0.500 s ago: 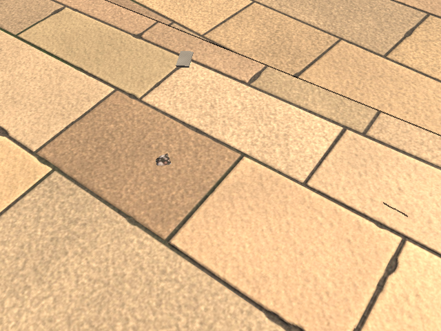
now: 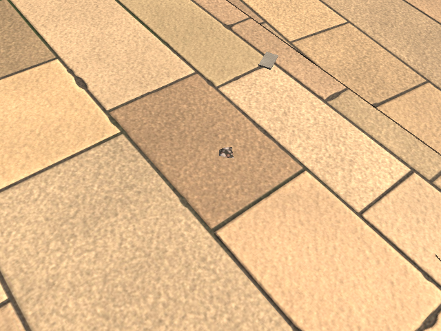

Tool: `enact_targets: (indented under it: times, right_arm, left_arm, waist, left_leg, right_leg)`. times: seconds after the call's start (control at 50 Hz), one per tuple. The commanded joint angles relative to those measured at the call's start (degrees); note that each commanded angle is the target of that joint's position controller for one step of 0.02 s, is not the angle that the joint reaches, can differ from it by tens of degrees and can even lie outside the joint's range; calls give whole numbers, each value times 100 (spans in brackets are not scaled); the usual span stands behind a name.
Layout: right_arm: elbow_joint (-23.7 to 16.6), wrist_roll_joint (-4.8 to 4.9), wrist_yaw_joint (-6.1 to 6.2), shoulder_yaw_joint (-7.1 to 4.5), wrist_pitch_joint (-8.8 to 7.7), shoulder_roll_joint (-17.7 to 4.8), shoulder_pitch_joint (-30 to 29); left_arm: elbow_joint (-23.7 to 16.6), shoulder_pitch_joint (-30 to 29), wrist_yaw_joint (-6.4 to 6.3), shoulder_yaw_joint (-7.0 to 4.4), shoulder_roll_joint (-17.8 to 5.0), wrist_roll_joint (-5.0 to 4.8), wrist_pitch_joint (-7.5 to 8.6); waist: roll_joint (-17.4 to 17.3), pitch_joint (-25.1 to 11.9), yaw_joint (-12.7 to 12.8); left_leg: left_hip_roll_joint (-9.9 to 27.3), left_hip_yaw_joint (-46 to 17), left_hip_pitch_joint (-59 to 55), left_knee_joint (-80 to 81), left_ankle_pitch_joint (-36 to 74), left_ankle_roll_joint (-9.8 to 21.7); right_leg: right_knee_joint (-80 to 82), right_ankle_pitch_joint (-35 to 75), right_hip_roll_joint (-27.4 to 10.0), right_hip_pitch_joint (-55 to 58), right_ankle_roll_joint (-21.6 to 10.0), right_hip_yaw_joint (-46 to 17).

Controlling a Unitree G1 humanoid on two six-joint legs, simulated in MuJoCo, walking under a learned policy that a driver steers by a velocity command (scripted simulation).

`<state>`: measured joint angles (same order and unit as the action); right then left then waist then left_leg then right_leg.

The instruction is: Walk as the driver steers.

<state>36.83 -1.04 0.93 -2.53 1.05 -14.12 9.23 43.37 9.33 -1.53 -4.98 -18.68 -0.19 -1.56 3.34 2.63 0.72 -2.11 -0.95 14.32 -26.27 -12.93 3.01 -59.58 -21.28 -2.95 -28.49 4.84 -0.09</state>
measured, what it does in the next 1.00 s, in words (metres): walks ahead, turning right: right foot, then left foot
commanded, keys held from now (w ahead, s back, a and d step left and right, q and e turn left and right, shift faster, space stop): e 0.14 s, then w+e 0.22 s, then no key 0.64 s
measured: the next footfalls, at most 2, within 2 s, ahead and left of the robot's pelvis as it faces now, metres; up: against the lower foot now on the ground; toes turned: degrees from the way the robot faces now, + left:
right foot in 0.30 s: +0.00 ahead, -0.12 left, +0.00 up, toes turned -12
left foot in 0.70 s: +0.31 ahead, +0.01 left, +0.00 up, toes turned -15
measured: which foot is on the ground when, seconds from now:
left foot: down 0.00-0.30, up 0.32-0.68, down 0.70-1.00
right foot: up 0.00-0.28, down 0.30-0.72, up 0.74-0.94, down 0.96-1.00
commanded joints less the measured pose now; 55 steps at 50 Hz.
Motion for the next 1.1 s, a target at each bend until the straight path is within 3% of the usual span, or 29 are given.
enact_targets:
  times: [0.02,0.1,0.14,0.22,0.28,0.3,0.32,0.34,0.36,0.38,0.42,0.46,0.52,0.6,0.64,0.68,0.7,0.72,0.74,0.76,0.78,0.82,0.84,0.88,0.94,0.98,1.0,1.04,1.1]
  right_arm:
    - [-207,-82,46,-70,-134,-495,-278]
    - [-3,-32,49,-219,-65,-988,-186]
    - [50,34,73,-262,-19,-1070,-195]
    - [159,159,97,-355,-39,-1180,11]
    - [115,280,24,-358,-99,-1087,-509]
    - [101,271,5,-318,-128,-865,-632]
    - [-36,161,-51,-201,-191,-415,-823]
    - [-451,149,-75,-211,-347,-472,-1326]
    - [-380,232,-140,-289,-492,-788,-1273]
    - [-236,271,-211,-321,-558,-902,-975]
    - [3,70,-208,-339,-573,-949,-814]
    - [120,46,-246,-275,-534,-685,-694]
    - [111,102,-274,-152,-482,-414,-885]
    - [42,134,-333,-149,-503,-549,-1123]
    - [103,112,-339,-207,-546,-720,-910]
    - [329,33,-294,-300,-606,-901,-264]
    - [401,-30,-238,-357,-640,-1130,79]
    - [425,-142,-183,-389,-634,-1469,485]
    - [555,-133,-191,-242,-574,-989,671]
    - [565,58,-224,-165,-538,-764,429]
    - [535,124,-221,-141,-498,-711,-14]
    - [493,77,-210,-50,-403,-537,-643]
    - [512,30,-198,-69,-344,-610,-847]
    - [577,-11,-144,-108,-279,-697,-863]
    - [702,94,-60,-90,-237,-685,-807]
    - [846,24,-54,5,-221,-460,-596]
    - [846,14,-52,-11,-201,-434,-500]
    - [929,6,-22,-18,-215,-503,-536]
    - [1161,62,2,-35,-243,-560,-358]
  left_arm:
    - [-286,-67,53,68,-114,-20,34]
    - [-417,-188,46,16,-490,-73,1]
    - [-434,-115,40,14,-485,-92,7]
    - [-443,-75,121,68,-312,-136,35]
    - [-74,702,205,44,-236,-157,119]
    - [187,1249,200,-11,-323,-146,153]
    - [358,1928,150,-132,-717,-166,205]
    - [199,1975,217,-266,-1360,-88,352]
    - [-5,1568,218,-136,-943,11,488]
    - [-95,1193,169,-59,-717,14,557]
    - [-207,914,103,-16,-609,-59,541]
    - [-256,905,13,35,-524,1,440]
    - [-269,943,-76,23,-612,15,314]
    - [-148,1185,-78,3,-700,-3,259]
    - [-143,1027,-58,10,-662,-29,273]
    - [-158,797,-56,25,-618,-66,282]
    - [-156,898,-42,54,-535,-4,312]
    - [-262,1296,-17,149,-285,161,354]
    - [-127,1655,10,231,-39,112,319]
    - [-79,1385,34,112,-510,-19,230]
    - [-135,1061,16,59,-590,-92,137]
    - [-137,816,-61,52,-456,-11,-51]
    - [-103,913,-78,89,-311,-8,-114]
    - [12,1015,-86,170,-84,44,-100]
    - [224,1203,-45,159,-90,113,-43]
    - [-16,788,-64,142,-398,230,-31]
    - [44,549,-64,117,-531,183,15]
    - [8,277,-39,221,-166,196,180]
    - [118,478,-9,219,-206,132,363]
  waist:
    - [-1122,-679,-64]
    - [-1107,-294,-254]
    - [-998,-224,-250]
    - [-889,-170,-336]
    - [-809,-156,204]
    - [-606,-237,399]
    - [524,-468,542]
    - [1423,-132,625]
    - [643,27,482]
    - [506,163,196]
    - [131,82,100]
    - [182,-194,41]
    - [218,-226,127]
    - [406,-155,306]
    - [417,-204,163]
    - [331,-490,-228]
    - [84,-851,-360]
    - [-774,-1680,-217]
    - [-1639,-2366,-177]
    - [-1211,-1955,-222]
    - [-983,-1287,-129]
    - [-795,-579,76]
    - [-1004,-417,209]
    - [-1204,-488,170]
    - [-941,-767,273]
    - [-452,-325,67]
    - [248,-78,-232]
    - [288,35,-227]
    - [12,-219,-162]
  left_leg:
    - [1223,-583,-433,765,1781,811]
    - [1631,-1037,-455,787,1135,1083]
    - [1813,-1198,-616,697,1437,1165]
    - [2021,-1539,-707,1227,-1508,1156]
    - [1636,-808,82,1009,-1713,752]
    - [1301,-320,616,313,-1541,489]
    - [699,580,1667,-1649,-1404,-1]
    - [-282,429,3451,-2857,-2279,-289]
    - [149,-241,3757,-3522,-2131,-257]
    - [321,-279,3816,-3587,-1452,-228]
    - [496,-112,3503,-3219,-730,-376]
    - [386,136,2692,-2825,-105,-548]
    - [227,349,1839,-1695,700,-596]
    - [126,340,1259,-778,1269,-465]
    - [125,253,1054,-524,1136,-289]
    - [-23,354,206,131,1708,-40]
    - [341,0,-687,182,3189,179]
    - [1499,-1250,-2347,-330,5189,861]
    - [2462,-2492,-2786,-68,5547,1755]
    - [2291,-2528,-2119,287,4021,1719]
    - [2071,-2137,-1557,538,2632,1469]
    - [1640,-1564,-315,1036,884,1030]
    - [1394,-1289,198,1206,347,862]
    - [1207,-968,462,1231,258,838]
    - [1068,-701,720,1033,-714,586]
    - [682,-415,869,744,-1717,-31]
    - [388,-77,154,571,-1190,-235]
    - [386,-86,-422,143,-349,-225]
    - [442,-135,-412,-31,702,-57]
  right_leg:
    - [1091,272,-200,665,29,-184]
    - [1607,-314,-85,659,-58,-20]
    - [1613,-468,-54,492,-118,25]
    - [1697,-723,-33,325,-520,200]
    - [3150,56,192,1741,-1007,531]
    - [3454,137,245,2539,-1170,351]
    - [4007,-272,-765,3479,-1576,-1240]
    - [4832,-911,-1896,3718,-2537,-4093]
    - [4990,-740,-1961,3704,-2578,-3989]
    - [4827,269,-1711,3689,-2312,-3235]
    - [4557,2752,-1281,3659,-1898,-2046]
    - [4402,4469,-884,3288,-1631,-1194]
    - [4334,4875,-505,2728,-1397,-525]
    - [4200,4626,-639,2518,-1377,-636]
    - [3923,4671,-755,2639,-1361,-816]
    - [3219,5139,-567,2708,-1188,-809]
    - [2616,4712,-277,2442,-953,-709]
    - [1342,2605,189,1362,-627,-625]
    - [49,-1551,665,840,-334,-860]
    - [-440,-1966,548,684,-232,-1078]
    - [-604,-1737,341,336,-181,-916]
    - [192,-1354,33,563,-95,-676]
    - [849,-1240,10,973,-60,-519]
    - [1705,-826,70,1548,-79,-277]
    - [2978,953,187,2448,-293,-11]
    - [3639,574,-333,1979,-611,-673]
    - [3748,-756,-278,882,-790,-705]
    - [3989,-846,-184,484,-651,-643]
    - [3665,639,-106,1073,-504,-513]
